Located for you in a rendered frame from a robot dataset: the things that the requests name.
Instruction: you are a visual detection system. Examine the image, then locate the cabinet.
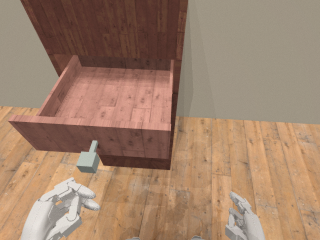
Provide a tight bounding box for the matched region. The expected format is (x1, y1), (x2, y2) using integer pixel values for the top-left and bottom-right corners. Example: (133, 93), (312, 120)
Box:
(20, 0), (188, 170)

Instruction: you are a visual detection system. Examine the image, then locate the drawer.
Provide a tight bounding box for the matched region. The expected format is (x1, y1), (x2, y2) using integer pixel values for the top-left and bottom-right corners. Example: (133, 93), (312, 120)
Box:
(8, 55), (174, 159)

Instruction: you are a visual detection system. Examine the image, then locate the robot right hand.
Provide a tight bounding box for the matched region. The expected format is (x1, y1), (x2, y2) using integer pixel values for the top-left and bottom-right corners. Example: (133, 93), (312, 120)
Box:
(225, 191), (266, 240)

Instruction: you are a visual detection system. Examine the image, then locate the handle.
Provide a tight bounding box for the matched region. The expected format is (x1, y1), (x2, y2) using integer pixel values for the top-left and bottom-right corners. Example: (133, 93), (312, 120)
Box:
(76, 140), (100, 174)

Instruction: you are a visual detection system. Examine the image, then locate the robot left hand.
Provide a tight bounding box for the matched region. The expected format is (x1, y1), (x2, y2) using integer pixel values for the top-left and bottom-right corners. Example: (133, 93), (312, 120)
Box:
(20, 177), (101, 240)

